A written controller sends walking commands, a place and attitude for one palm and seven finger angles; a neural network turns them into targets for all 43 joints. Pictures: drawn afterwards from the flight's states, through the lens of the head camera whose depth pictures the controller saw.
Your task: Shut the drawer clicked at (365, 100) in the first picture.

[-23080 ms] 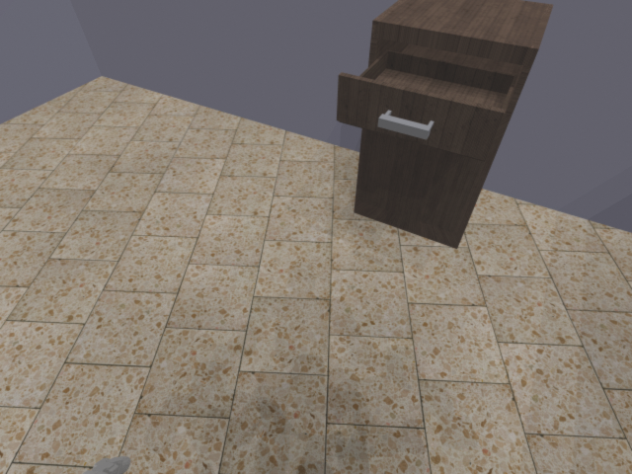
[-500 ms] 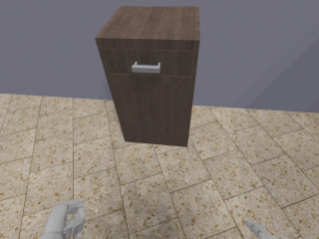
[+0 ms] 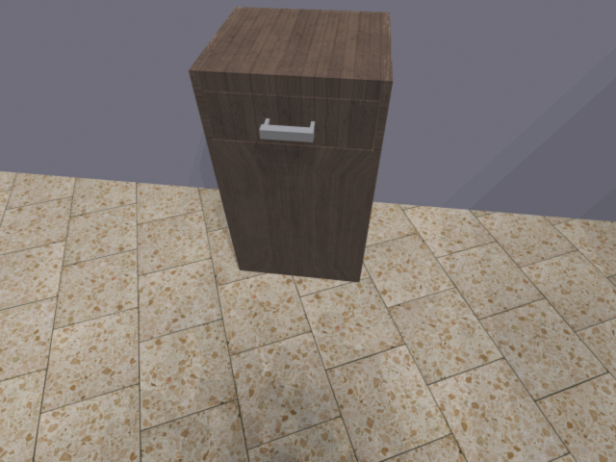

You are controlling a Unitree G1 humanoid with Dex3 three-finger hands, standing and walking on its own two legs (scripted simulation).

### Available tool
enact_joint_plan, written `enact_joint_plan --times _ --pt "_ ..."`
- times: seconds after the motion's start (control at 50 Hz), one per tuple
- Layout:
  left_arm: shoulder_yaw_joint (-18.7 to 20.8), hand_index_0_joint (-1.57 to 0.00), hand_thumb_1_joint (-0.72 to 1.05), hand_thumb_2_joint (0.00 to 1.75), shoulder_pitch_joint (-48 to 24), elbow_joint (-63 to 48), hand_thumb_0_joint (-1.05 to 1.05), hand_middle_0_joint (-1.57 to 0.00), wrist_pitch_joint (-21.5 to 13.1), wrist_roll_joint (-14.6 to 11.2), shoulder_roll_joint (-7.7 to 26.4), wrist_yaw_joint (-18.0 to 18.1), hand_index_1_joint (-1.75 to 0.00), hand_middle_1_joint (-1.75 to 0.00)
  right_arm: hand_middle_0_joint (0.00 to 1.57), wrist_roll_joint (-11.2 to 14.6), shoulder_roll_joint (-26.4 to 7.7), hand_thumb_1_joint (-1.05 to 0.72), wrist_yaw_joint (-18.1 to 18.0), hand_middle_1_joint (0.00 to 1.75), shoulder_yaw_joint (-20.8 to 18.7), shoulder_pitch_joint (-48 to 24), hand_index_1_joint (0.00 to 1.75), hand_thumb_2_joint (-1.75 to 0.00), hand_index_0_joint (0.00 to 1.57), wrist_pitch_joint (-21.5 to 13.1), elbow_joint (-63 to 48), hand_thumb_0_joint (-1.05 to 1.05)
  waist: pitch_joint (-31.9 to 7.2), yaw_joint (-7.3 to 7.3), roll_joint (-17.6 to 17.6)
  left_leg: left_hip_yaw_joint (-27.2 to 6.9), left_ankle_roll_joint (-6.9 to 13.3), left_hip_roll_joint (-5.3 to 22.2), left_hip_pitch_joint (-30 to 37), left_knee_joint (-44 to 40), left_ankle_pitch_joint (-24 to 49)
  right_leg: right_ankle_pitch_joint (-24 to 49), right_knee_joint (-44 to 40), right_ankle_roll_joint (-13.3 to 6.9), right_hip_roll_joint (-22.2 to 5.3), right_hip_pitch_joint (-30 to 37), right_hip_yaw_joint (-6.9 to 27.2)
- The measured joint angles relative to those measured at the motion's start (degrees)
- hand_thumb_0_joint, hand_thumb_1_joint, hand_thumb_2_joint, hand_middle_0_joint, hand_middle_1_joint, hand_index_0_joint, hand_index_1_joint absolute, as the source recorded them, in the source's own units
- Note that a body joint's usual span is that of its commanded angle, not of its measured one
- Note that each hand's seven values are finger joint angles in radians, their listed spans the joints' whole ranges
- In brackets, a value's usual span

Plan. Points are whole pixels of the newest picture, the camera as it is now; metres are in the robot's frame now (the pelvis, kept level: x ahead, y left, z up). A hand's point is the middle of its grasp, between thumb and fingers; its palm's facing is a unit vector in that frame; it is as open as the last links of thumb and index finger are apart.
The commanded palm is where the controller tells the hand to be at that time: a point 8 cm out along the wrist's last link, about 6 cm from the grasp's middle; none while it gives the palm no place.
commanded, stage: let the arm hang, fingers relaxed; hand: left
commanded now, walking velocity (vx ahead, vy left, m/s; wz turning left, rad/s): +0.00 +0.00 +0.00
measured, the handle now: (288, 128) +0.88 +0.12 -0.06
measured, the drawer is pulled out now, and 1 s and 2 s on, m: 0.00 0.00 0.00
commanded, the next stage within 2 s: look to check the result in 0.44 s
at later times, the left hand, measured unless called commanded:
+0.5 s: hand out of the picture +0.00 +0.15 -0.18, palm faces +0.04 -0.98 -0.18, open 7.4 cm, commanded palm none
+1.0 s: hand out of the picture +0.00 +0.14 -0.17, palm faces +0.05 -0.98 -0.17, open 7.4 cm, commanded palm none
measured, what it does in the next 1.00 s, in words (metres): stands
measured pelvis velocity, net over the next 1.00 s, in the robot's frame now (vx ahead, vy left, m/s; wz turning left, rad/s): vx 0.01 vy -0.02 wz -0.01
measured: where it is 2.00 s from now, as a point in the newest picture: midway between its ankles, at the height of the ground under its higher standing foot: outside the picture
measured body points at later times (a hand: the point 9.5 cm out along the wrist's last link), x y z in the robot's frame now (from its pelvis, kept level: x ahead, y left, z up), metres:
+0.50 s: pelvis +0.01 -0.01 +0.00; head +0.01 -0.02 +0.45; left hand +0.00 +0.20 -0.16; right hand -0.03 -0.21 -0.17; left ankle +0.02 +0.10 -0.74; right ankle +0.02 -0.12 -0.74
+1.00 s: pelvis +0.01 -0.02 +0.00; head +0.02 -0.03 +0.45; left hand +0.00 +0.19 -0.16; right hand -0.01 -0.22 -0.17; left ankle +0.02 +0.10 -0.74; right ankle +0.02 -0.12 -0.74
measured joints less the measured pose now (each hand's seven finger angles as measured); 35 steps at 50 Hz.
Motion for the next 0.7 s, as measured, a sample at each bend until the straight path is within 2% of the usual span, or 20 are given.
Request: enact_joint_plan --times 0.1,0.22,0.34,0.7 --pt "-0.18 -0.29 0.91 0.9 -1.19 1.13 0.01 -0.29 -0.46 -0.08 -1.29 0.21 -0.4 -0.41 0.2 0.06 1.46 -0.91 -0.09 0.3 0.24 0.71 0.3 -0.89 0.2 -0.35 1.79 0.01 -0.31 -0.32 -0.19 0.35 -0.01 -0.1 0.69 -0.72 0.21 -0.11 0.06 0.01 -0.1 0.22 0.36" --pt "-0.28 -0.22 0.91 0.9 -2.29 1.52 0.01 -0.22 -0.92 -0.17 -2.9 0.38 -0.33 -0.33 0.2 0.07 2.95 -0.9 -0.27 0.3 0.23 1.63 0.3 -0.89 0.2 -0.55 3.22 0.0 -0.49 -0.75 -0.61 0.57 -0.19 0.07 1.1 -0.83 0.05 -0.32 0.21 -0.14 0.08 0.4 0.59" --pt "-0.06 -0.21 0.92 0.9 -2.38 2.08 0.01 -0.21 -1.06 -0.14 -3.48 0.7 -0.31 -0.31 0.2 0.11 3.85 -0.9 -0.53 0.3 0.0 2.54 0.3 -0.89 0.2 -0.77 4.03 0.0 -0.39 -1.06 -1.0 0.65 -0.44 0.39 1.33 -0.7 -0.23 -0.53 0.27 -0.38 0.4 0.59 0.66" --pt "0.29 -0.2 0.91 0.9 -0.85 3.06 0.01 -0.2 -1.21 -0.22 -4.44 0.81 -0.3 -0.3 0.2 0.13 4.02 -0.9 -0.95 0.3 -0.51 2.52 0.3 -0.89 0.2 -0.83 4.16 0.0 0.39 -0.78 -0.87 0.45 -1.05 1.0 1.29 -0.54 -0.62 -0.94 0.37 -0.97 1.0 0.57 0.47"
